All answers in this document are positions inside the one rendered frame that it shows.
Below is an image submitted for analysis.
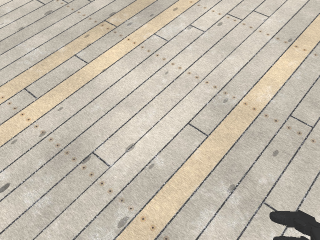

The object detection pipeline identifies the robot right hand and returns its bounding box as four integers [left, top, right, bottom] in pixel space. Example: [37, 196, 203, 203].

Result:
[269, 210, 320, 240]

